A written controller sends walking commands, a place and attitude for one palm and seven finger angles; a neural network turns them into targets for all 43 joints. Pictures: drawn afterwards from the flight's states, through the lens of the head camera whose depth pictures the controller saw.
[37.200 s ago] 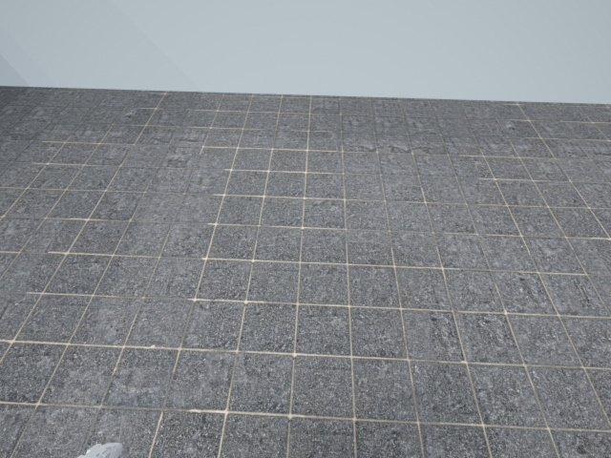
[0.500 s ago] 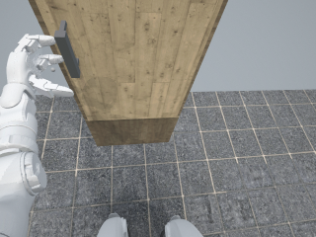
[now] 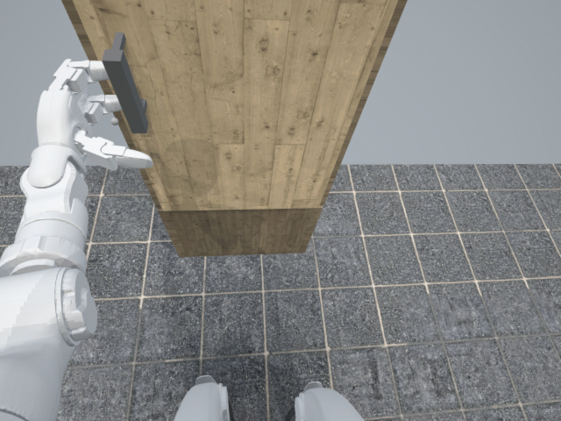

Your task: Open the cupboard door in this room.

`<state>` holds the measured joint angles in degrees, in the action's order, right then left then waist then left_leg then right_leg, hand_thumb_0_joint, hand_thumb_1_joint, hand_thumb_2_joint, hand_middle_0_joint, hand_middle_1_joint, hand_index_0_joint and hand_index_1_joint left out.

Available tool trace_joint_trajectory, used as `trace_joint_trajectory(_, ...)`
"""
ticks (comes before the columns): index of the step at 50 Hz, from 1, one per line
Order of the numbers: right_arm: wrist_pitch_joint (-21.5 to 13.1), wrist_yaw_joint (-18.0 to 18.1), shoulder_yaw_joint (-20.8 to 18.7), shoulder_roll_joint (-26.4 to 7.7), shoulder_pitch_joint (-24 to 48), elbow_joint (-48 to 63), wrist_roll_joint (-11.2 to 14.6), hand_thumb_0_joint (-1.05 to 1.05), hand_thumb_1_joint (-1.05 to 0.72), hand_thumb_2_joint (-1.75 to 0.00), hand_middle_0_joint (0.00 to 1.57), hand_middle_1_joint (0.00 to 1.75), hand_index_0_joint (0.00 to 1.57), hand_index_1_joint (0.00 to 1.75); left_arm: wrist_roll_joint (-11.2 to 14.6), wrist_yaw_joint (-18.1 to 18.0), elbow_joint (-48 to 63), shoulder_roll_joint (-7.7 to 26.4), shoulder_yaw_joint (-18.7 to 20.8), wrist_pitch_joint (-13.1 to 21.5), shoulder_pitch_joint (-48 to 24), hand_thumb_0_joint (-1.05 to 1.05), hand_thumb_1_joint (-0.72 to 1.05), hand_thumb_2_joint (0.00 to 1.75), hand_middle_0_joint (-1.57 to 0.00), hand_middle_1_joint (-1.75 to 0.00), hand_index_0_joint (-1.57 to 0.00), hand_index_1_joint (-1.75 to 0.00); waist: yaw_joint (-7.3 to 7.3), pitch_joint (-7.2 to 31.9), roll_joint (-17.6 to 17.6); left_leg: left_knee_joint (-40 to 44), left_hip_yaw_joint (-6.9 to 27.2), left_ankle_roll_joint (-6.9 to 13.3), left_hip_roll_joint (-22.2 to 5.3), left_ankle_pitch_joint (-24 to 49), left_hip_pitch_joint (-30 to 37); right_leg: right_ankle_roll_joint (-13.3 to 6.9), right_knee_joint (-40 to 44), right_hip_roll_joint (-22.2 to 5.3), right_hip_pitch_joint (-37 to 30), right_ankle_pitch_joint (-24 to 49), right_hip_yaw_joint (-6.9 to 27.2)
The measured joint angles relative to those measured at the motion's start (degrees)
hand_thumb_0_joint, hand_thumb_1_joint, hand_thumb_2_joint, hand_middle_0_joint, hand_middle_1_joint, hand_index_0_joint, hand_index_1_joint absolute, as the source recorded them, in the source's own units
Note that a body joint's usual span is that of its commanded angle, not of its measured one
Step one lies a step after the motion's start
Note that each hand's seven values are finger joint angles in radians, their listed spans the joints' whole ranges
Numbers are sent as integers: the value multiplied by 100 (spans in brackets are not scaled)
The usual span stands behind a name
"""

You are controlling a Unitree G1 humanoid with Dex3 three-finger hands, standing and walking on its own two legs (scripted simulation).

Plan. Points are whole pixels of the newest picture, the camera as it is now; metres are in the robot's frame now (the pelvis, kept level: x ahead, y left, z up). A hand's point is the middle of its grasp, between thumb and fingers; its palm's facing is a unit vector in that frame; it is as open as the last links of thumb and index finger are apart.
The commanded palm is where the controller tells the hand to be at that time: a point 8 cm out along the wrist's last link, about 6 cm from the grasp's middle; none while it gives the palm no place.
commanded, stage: slide the fingers in behind the handle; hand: left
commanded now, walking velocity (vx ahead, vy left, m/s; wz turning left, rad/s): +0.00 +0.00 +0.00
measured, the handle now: (130, 85) +0.58 +0.19 +0.09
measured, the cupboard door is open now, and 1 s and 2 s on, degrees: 0 1 20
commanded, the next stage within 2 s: close the thumb around the handle in 0.54 s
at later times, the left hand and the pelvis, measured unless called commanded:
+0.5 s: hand (136, 119) +0.52 +0.17 +0.08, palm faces -0.01 -1.00 +0.02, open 14.1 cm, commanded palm +0.50 +0.22 +0.09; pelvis +0.01 +0.00 +0.00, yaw +0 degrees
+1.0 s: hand (131, 120) +0.51 +0.18 +0.09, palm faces +0.02 -1.00 +0.01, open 10.4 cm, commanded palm +0.49 +0.22 +0.09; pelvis +0.01 +0.00 +0.00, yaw -1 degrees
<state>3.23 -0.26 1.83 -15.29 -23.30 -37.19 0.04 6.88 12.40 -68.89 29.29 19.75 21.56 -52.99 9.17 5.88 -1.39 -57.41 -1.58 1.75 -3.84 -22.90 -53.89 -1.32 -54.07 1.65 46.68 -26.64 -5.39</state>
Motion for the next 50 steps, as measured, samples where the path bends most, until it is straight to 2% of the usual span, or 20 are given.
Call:
trace_joint_trajectory(10, -69, -62, -46, 17, -39, -203, -28, 1, -90, -90, 20, 30, 20, 30, 97, -213, 0, -163, -276, 26, -68, -1, -50, 30, -25, -121, -25, -122, -88, 31, -7, -14, 93, -27, 43, 7, -43, -27, -14, -27, 1, -36, -91)
trace_joint_trajectory(20, -134, -60, -4, 12, 74, -127, -28, 1, -90, -90, 20, 30, 20, 30, 19, -54, -155, -85, -281, -31, -234, -1, -50, 30, -24, -121, -26, -121, -7, 28, 2, -58, 103, -26, 38, -20, -120, -29, -45, -19, 72, -56, -94)
trace_joint_trajectory(24, -123, -45, 8, 8, 97, -36, -32, 1, -90, -90, 20, 30, 20, 30, -42, 26, -71, -162, -113, -53, -188, -1, -51, 30, -26, -120, -28, -121, 54, 35, 4, -64, 38, -14, 10, -49, -131, -15, -58, 0, 118, -59, -25)
trace_joint_trajectory(29, -67, -50, 23, 24, 69, 108, -42, 1, -90, -90, 20, 30, 20, 30, -184, -80, 59, -200, 209, -33, -41, -1, -50, 30, -28, -120, -29, -120, 130, 30, -10, -49, -71, -1, -33, -96, -79, 5, -62, 31, 124, -67, 90)
trace_joint_trajectory(36, 79, -77, 12, 90, -81, 131, -5, 1, -90, -90, 20, 30, 20, 30, -129, -81, 320, -236, 248, -3, 298, -1, -49, 30, -29, -120, -30, -120, 55, 51, -54, 76, -159, 2, -48, -120, 148, 19, 48, 45, -59, -64, 182)
trace_joint_trajectory(42, 126, -67, 21, 101, -95, 72, 18, 1, -90, -90, 20, 30, 20, 30, -43, -28, 267, -280, 159, -18, 375, -1, -33, 37, -30, -121, -31, -122, 0, 72, -54, 158, -133, -5, -26, -95, 280, 14, 137, 33, -206, -49, 156)
trace_joint_trajectory(50, 94, -37, -25, 29, 43, 80, 8, 1, -90, -90, 20, 30, 20, 30, -71, -35, 187, -265, 139, 64, 307, -1, 4, 53, -31, -124, -33, -126, 21, 68, -14, 105, -104, -12, -21, -80, 220, 4, 74, 29, -153, -51, 130)
